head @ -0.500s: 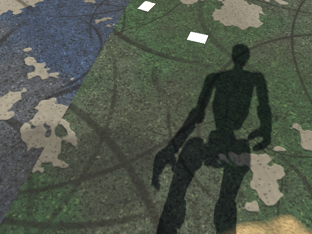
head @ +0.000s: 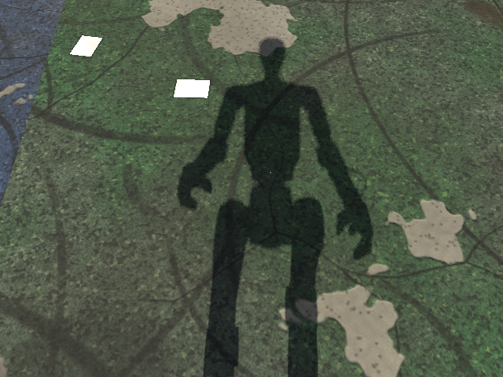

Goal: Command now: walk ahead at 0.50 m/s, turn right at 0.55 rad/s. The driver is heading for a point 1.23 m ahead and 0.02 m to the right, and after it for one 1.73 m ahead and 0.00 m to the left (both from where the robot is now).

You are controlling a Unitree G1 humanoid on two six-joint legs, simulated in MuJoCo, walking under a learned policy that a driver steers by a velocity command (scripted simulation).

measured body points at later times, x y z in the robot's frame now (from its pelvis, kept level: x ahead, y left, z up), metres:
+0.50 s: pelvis +0.30 +0.04 +0.01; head +0.33 +0.04 +0.46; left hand +0.42 +0.30 -0.11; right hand +0.41 -0.26 -0.09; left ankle +0.39 +0.12 -0.72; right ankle +0.13 -0.06 -0.64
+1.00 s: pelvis +0.55 -0.07 +0.01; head +0.58 -0.09 +0.46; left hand +0.82 +0.11 -0.06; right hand +0.48 -0.34 -0.13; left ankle +0.44 +0.11 -0.65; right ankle +0.61 -0.18 -0.72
